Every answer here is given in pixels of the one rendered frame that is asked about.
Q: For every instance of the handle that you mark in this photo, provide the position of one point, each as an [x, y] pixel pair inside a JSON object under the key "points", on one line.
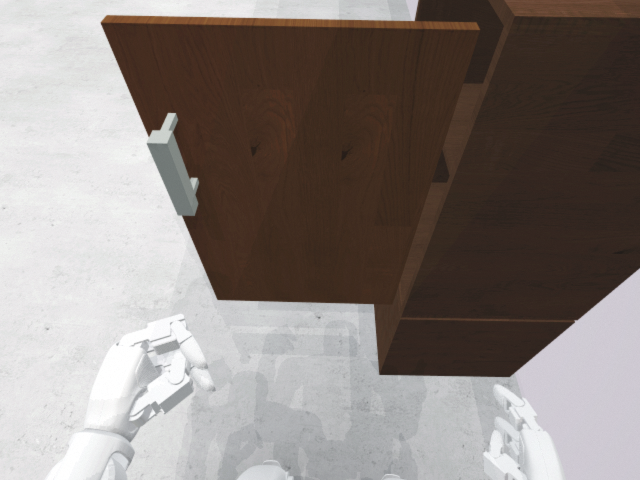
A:
{"points": [[167, 157]]}

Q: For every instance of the left robot hand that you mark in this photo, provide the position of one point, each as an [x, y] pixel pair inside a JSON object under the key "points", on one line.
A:
{"points": [[116, 403]]}

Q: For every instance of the right robot hand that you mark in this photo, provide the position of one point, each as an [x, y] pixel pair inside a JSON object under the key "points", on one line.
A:
{"points": [[532, 450]]}

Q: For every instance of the left robot forearm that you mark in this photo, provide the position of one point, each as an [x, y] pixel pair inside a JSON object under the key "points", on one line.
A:
{"points": [[94, 455]]}

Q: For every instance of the cupboard door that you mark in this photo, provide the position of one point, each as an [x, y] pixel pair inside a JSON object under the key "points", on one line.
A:
{"points": [[315, 142]]}

